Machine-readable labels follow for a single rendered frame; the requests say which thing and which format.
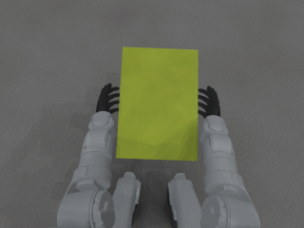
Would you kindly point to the right robot foot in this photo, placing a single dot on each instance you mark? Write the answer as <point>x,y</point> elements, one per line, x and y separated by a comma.
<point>174,223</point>

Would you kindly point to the robot left forearm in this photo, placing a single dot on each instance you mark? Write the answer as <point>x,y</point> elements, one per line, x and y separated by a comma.
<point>93,171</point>

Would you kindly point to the right robot thigh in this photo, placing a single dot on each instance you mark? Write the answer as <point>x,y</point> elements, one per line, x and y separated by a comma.
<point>183,197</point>

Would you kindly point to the right robot upper arm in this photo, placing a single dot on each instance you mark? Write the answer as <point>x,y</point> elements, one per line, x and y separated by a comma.
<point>222,211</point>

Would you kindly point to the carton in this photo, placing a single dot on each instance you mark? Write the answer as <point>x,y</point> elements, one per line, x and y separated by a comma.
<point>159,104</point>

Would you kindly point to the left robot upper arm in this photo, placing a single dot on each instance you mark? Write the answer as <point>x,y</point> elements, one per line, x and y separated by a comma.
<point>92,208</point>

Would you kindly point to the robot right hand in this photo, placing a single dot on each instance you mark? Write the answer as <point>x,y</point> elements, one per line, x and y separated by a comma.
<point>212,107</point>

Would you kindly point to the robot right forearm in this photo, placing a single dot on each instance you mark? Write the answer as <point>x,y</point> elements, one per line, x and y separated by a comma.
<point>221,172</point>

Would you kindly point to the robot left hand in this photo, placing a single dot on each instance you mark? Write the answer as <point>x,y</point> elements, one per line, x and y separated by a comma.
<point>103,102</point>

